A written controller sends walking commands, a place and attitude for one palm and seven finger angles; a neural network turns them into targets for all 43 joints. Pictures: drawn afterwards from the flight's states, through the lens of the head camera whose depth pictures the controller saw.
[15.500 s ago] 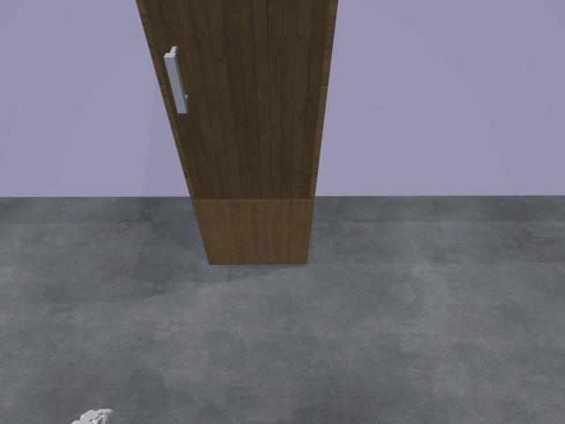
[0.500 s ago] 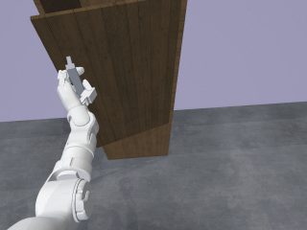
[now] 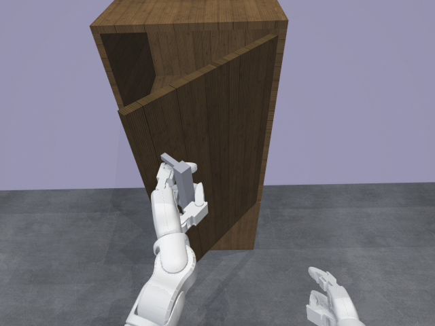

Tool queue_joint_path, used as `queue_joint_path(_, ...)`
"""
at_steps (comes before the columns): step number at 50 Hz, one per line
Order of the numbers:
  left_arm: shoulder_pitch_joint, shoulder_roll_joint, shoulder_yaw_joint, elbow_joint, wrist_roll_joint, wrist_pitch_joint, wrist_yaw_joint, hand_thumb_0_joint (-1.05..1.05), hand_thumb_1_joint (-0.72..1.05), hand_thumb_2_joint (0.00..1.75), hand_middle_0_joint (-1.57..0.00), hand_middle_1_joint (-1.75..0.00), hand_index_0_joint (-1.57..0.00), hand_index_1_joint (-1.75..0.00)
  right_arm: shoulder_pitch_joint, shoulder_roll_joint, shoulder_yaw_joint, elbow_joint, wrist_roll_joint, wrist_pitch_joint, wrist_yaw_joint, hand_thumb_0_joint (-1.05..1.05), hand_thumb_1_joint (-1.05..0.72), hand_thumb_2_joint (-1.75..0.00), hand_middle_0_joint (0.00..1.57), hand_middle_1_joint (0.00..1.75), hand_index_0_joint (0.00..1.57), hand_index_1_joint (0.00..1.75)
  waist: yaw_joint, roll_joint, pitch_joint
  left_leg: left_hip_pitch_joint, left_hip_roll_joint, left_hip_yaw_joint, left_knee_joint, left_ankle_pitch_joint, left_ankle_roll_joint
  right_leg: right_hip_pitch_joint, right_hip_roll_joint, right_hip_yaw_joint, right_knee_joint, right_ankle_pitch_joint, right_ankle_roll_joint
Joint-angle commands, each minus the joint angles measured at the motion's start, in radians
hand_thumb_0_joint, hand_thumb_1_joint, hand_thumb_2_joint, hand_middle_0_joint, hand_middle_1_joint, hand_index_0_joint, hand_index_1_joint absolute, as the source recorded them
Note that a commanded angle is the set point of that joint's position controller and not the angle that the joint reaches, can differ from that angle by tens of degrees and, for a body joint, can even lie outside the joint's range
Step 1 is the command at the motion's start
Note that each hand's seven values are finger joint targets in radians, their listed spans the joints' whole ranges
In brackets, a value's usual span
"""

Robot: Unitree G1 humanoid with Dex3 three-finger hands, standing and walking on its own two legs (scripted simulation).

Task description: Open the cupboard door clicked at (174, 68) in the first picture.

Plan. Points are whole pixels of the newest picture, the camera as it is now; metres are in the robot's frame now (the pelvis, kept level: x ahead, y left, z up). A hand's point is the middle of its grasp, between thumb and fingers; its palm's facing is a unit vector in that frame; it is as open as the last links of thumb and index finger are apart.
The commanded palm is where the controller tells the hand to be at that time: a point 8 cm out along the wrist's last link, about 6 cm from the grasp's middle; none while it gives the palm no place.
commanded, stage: pull the door open along its arc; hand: left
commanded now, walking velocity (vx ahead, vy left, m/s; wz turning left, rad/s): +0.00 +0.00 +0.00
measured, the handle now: (179, 185) +0.34 +0.09 +0.10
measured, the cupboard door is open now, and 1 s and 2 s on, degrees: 47 44 52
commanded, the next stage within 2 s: open thumb and fingers to let go in 0.12 s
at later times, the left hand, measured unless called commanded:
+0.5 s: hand (197, 194) +0.32 +0.06 +0.11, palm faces +0.44 -0.90 -0.04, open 7.7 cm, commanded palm +0.28 +0.08 +0.10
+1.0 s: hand (197, 192) +0.32 +0.06 +0.11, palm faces +0.44 -0.90 -0.01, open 14.4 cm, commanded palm +0.29 +0.08 +0.10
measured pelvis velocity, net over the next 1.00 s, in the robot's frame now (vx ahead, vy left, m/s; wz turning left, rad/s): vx -0.05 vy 0.00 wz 0.05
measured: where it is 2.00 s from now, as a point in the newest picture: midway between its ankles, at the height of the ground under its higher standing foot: outside the picture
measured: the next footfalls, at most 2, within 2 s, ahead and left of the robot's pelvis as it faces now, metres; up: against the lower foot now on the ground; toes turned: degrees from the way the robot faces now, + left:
none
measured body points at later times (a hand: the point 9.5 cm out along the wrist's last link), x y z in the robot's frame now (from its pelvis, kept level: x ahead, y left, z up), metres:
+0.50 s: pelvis -0.02 -0.02 +0.00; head -0.02 -0.05 +0.45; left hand +0.29 +0.10 +0.11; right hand +0.14 -0.23 -0.13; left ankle -0.01 +0.13 -0.72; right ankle -0.05 -0.11 -0.72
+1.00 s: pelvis -0.05 +0.00 -0.01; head -0.04 -0.02 +0.44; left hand +0.30 +0.10 +0.11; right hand +0.13 -0.21 -0.12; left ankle -0.01 +0.13 -0.72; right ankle -0.05 -0.11 -0.72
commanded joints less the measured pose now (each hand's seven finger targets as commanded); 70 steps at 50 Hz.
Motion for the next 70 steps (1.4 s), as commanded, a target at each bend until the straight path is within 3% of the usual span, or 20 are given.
queue_joint_path(1,-0.15,-0.197,-0.003,-0.311,0.007,0.036,0.075,0.0,0.9,0.9,-0.4,-1.35,-0.4,-1.35,-0.133,-0.076,-0.003,-0.131,0.013,0.001,0.0,0.0,-0.9,-0.9,0.2,0.3,0.2,0.3,0.026,-0.109,-0.161,0.189,-0.024,0.0,-0.011,0.431,0.014,0.043,0.003,-0.061,-0.077,0.567,-0.016)
queue_joint_path(6,-0.389,-0.142,0.063,-0.213,0.006,0.07,0.097,0.0,0.9,0.9,-0.4,-1.35,-0.4,-1.35,-0.171,-0.066,0.011,-0.093,0.007,0.03,-0.028,0.0,-0.9,-0.9,0.2,0.3,0.2,0.3,0.013,-0.103,-0.15,0.171,-0.051,-0.01,0.003,0.379,0.017,0.013,-0.015,-0.035,-0.084,0.565,-0.003)
queue_joint_path(8,-0.427,-0.157,0.079,-0.148,0.004,0.073,0.106,0.0,0.9,0.9,-0.4,-1.35,-0.4,-1.35,-0.18,-0.061,0.014,-0.081,0.003,0.031,-0.034,0.0,-0.9,-0.9,0.2,0.3,0.2,0.3,0.015,-0.14,-0.149,0.151,-0.055,-0.017,0.006,0.361,0.016,0.009,-0.024,-0.03,-0.084,0.565,0.005)
queue_joint_path(11,-0.493,-0.143,0.095,-0.109,0.017,0.053,0.105,0.0,0.9,0.9,-0.4,-1.35,-0.4,-1.35,-0.161,-0.062,0.008,-0.069,-0.003,0.03,-0.041,0.0,-0.9,-0.9,0.2,0.3,0.2,0.3,0.008,-0.141,-0.199,0.14,-0.057,-0.02,0.011,0.368,0.017,0.018,-0.033,-0.018,-0.071,0.594,0.009)
queue_joint_path(15,-0.476,-0.176,0.052,-0.074,0.033,0.017,0.07,0.0,0.62,0.78,-0.38,-1.32,-0.38,-1.32,-0.12,-0.066,-0.004,-0.076,-0.002,0.023,-0.037,0.0,-0.9,-0.9,0.2,0.3,0.2,0.3,0.003,-0.143,-0.222,0.132,-0.051,-0.022,0.009,0.379,0.018,0.019,-0.031,-0.021,-0.054,0.601,0.007)
queue_joint_path(19,-0.498,-0.146,0.068,-0.087,0.022,-0.025,0.046,0.0,0.34,0.66,-0.36,-1.29,-0.36,-1.29,-0.108,-0.073,-0.01,-0.086,0.001,0.01,-0.048,0.0,-0.9,-0.9,0.2,0.3,0.2,0.3,0.007,-0.167,-0.254,0.122,-0.054,-0.021,-0.002,0.347,0.022,0.034,-0.033,-0.012,-0.063,0.566,0.01)
queue_joint_path(22,-0.564,-0.149,0.06,-0.03,0.026,-0.04,0.055,0.0,0.13,0.57,-0.35,-1.27,-0.35,-1.27,-0.11,-0.077,-0.007,-0.07,0.005,-0.002,-0.056,0.0,-0.9,-0.9,0.2,0.3,0.2,0.3,-0.01,-0.16,-0.189,0.1,-0.053,-0.023,-0.005,0.285,0.027,-0.021,-0.034,-0.005,-0.09,0.447,0.009)
queue_joint_path(25,-0.607,-0.118,0.093,0.018,0.028,-0.06,0.071,0.0,-0.08,0.48,-0.33,-1.24,-0.33,-1.24,-0.101,-0.085,-0.014,-0.05,0.0,-0.021,-0.064,0.0,-0.9,-0.9,0.2,0.3,0.2,0.3,-0.005,-0.2,-0.187,0.087,-0.058,-0.023,-0.01,0.242,0.03,-0.037,-0.035,0.005,-0.123,0.342,0.009)
queue_joint_path(31,-0.653,-0.117,0.106,0.09,0.038,-0.095,0.084,0.0,-0.5,0.3,-0.3,-1.2,-0.3,-1.2,-0.087,-0.086,-0.02,-0.03,-0.002,-0.039,-0.069,0.0,-0.9,-0.9,0.2,0.3,0.2,0.3,0.001,-0.168,-0.193,0.078,-0.059,-0.015,-0.026,0.21,0.031,-0.054,-0.031,0.008,-0.134,0.25,0.0)
queue_joint_path(33,-0.691,-0.116,0.109,0.102,0.042,-0.104,0.09,0.0,-0.5,0.3,-0.3,-1.2,-0.3,-1.2,-0.079,-0.086,-0.023,-0.021,-0.005,-0.043,-0.071,0.0,-0.9,-0.9,0.2,0.3,0.2,0.3,-0.007,-0.163,-0.196,0.08,-0.058,-0.011,-0.02,0.209,0.033,-0.065,-0.03,0.009,-0.134,0.247,0.0)
queue_joint_path(38,-0.77,-0.123,0.104,0.165,0.055,-0.119,0.109,0.0,-0.5,0.3,-0.26,-0.95,-0.26,-0.95,-0.081,-0.086,-0.022,-0.008,-0.005,-0.045,-0.071,0.0,-0.9,-0.9,0.2,0.3,0.2,0.3,-0.021,-0.137,-0.174,0.08,-0.054,-0.013,-0.028,0.165,0.032,-0.112,-0.02,-0.004,-0.133,0.156,-0.009)
queue_joint_path(51,-0.848,-0.164,0.091,0.236,0.067,-0.114,0.139,0.0,-0.5,0.3,-0.15,-0.3,-0.15,-0.3,-0.085,-0.081,-0.014,-0.016,-0.009,-0.024,-0.061,0.0,-0.9,-0.9,0.2,0.3,0.2,0.3,-0.03,-0.132,-0.209,0.063,-0.043,-0.03,-0.023,0.144,0.024,-0.155,-0.003,-0.04,-0.062,0.141,-0.019)
queue_joint_path(57,-0.889,-0.201,0.063,0.25,0.07,-0.103,0.153,0.0,-0.5,0.3,-0.15,-0.3,-0.15,-0.3,-0.092,-0.075,-0.012,-0.019,-0.009,-0.023,-0.053,0.0,-0.9,-0.9,0.2,0.3,0.2,0.3,-0.03,-0.118,-0.214,0.049,-0.04,-0.043,-0.019,0.117,0.019,-0.18,0.004,-0.052,-0.031,0.123,-0.025)
queue_joint_path(58,-0.822,-0.14,-0.132,0.223,0.155,-0.141,-0.043,0.0,-0.5,0.3,-0.15,-0.3,-0.15,-0.3,-0.003,-0.102,-0.015,-0.004,-0.003,-0.002,-0.055,0.0,-0.9,-0.9,0.2,0.3,0.2,0.3,-0.103,-0.188,-0.202,0.091,-0.036,-0.046,-0.022,0.173,0.035,-0.188,0.001,-0.022,-0.029,0.202,-0.026)
queue_joint_path(59,-0.873,-0.09,-0.084,0.162,0.12,-0.187,-0.146,0.0,-0.5,0.3,-0.15,-0.3,-0.15,-0.3,-0.003,-0.101,-0.02,-0.047,0.011,-0.006,-0.065,0.0,-0.9,-0.9,0.2,0.3,0.2,0.3,-0.077,-0.142,-0.251,0.113,-0.037,-0.042,-0.023,0.2,0.042,-0.166,-0.001,-0.018,-0.033,0.237,-0.03)
queue_joint_path(61,-0.901,-0.063,-0.116,0.092,0.061,-0.251,-0.306,0.0,-0.5,0.3,-0.15,-0.3,-0.15,-0.3,0.001,-0.101,-0.01,-0.069,0.033,-0.026,-0.081,0.0,-0.9,-0.9,0.2,0.3,0.2,0.3,-0.082,-0.074,-0.289,0.186,-0.036,-0.05,-0.025,0.206,0.044,-0.16,-0.003,-0.017,-0.031,0.251,-0.029)
queue_joint_path(63,-0.865,-0.079,-0.133,0.114,-0.042,-0.278,-0.445,0.0,-0.5,0.3,-0.15,-0.3,-0.15,-0.3,-0.008,-0.104,0.005,-0.086,0.059,-0.052,-0.092,0.0,-0.9,-0.9,0.2,0.3,0.2,0.3,-0.088,-0.024,-0.261,0.221,-0.035,-0.066,-0.044,0.167,0.039,-0.175,0.004,-0.033,-0.036,0.215,-0.03)
queue_joint_path(66,-0.804,-0.102,-0.054,0.172,-0.168,-0.253,-0.459,0.0,-0.5,0.3,-0.15,-0.3,-0.15,-0.3,-0.025,-0.101,0.022,-0.09,0.081,-0.095,-0.092,0.0,-0.9,-0.9,0.2,0.3,0.2,0.3,-0.059,-0.055,-0.165,0.18,-0.03,-0.087,-0.105,0.035,0.02,-0.186,0.019,-0.06,-0.056,0.126,-0.019)
queue_joint_path(68,-0.759,-0.076,-0.001,0.155,-0.172,-0.242,-0.412,0.0,-0.5,0.3,-0.15,-0.3,-0.15,-0.3,-0.03,-0.107,0.021,-0.093,0.078,-0.11,-0.078,0.0,-0.9,-0.9,0.2,0.3,0.2,0.3,-0.029,-0.083,-0.163,0.155,-0.03,-0.088,-0.128,0.011,0.015,-0.163,0.021,-0.064,-0.056,0.106,-0.018)
queue_joint_path(70,-0.705,-0.053,0.019,0.138,-0.14,-0.243,-0.369,0.0,-0.5,0.3,-0.15,-0.3,-0.15,-0.3,-0.028,-0.111,0.016,-0.099,0.069,-0.118,-0.059,0.0,-0.9,-0.9,0.2,0.3,0.2,0.3,-0.009,-0.116,-0.165,0.135,-0.032,-0.075,-0.13,0.03,0.019,-0.136,0.021,-0.062,-0.06,0.111,-0.016)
